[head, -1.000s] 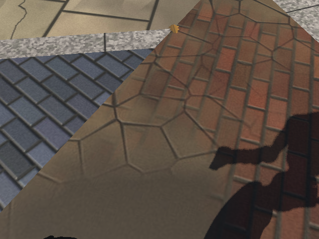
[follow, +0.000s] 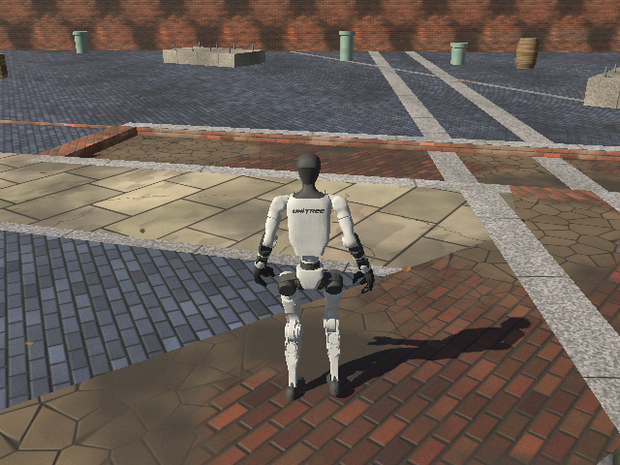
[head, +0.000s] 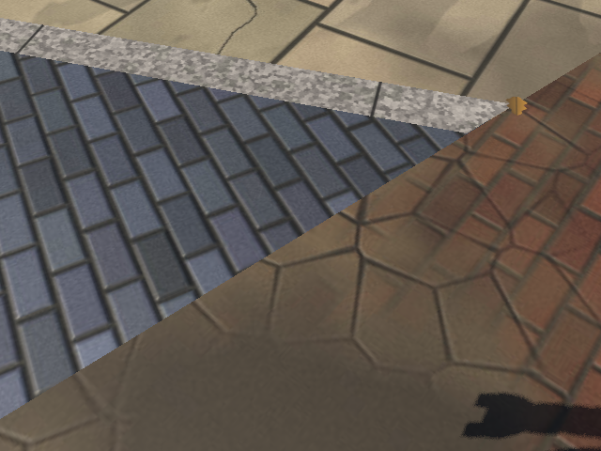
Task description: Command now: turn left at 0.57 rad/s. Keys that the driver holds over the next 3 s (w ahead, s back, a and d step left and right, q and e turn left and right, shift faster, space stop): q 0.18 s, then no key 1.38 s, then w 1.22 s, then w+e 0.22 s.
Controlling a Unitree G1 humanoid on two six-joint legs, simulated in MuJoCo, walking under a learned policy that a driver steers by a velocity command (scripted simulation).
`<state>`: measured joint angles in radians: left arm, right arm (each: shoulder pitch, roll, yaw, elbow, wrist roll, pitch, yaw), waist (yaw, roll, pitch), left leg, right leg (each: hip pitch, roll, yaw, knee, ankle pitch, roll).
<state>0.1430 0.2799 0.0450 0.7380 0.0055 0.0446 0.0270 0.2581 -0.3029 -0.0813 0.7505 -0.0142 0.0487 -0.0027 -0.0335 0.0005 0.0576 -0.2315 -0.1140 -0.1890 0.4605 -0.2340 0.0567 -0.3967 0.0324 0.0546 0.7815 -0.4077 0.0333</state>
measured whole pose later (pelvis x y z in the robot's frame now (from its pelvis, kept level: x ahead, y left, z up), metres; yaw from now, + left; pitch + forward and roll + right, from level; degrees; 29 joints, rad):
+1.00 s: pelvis -0.02 -0.02 +0.00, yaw +12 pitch -2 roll +0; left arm 0.25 0.23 0.01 1.01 0.01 0.01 0.02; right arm 0.20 -0.25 0.00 1.01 -0.01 0.01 -0.03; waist 0.01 0.00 0.04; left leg -0.13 -0.04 -0.04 0.38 -0.22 0.03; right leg -0.13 0.00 0.01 0.39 -0.22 0.00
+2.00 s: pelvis +0.07 +0.02 +0.00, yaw +12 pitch +1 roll +0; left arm 0.26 0.21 0.05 1.05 0.04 -0.05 -0.02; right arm 0.47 -0.17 -0.02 1.11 -0.02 -0.08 -0.01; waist -0.02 -0.02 -0.01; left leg -0.03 -0.06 0.02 0.33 -0.30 0.07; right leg -0.46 -0.02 -0.04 1.01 -0.32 -0.07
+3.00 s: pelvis +0.62 +0.14 +0.00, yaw +7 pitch -1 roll +1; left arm 0.28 0.21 0.06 0.99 0.03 -0.04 -0.01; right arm 0.28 -0.20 -0.06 1.01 -0.02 -0.10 0.00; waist 0.01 -0.03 0.05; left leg -0.16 -0.05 0.17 0.34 -0.18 0.10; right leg -0.50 -0.06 0.02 1.15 -0.26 -0.09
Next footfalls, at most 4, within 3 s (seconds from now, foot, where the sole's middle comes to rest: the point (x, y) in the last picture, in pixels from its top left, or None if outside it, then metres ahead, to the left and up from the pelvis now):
0.10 right None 0.04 -0.13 -0.78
0.48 left None -0.01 0.09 -0.78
2.24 right None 0.38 -0.01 -0.78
2.80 left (209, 360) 0.66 0.21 -0.78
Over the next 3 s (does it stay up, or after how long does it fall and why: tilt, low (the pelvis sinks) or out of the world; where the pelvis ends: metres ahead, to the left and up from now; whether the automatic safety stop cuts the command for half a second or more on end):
stays up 0.62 0.14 0.00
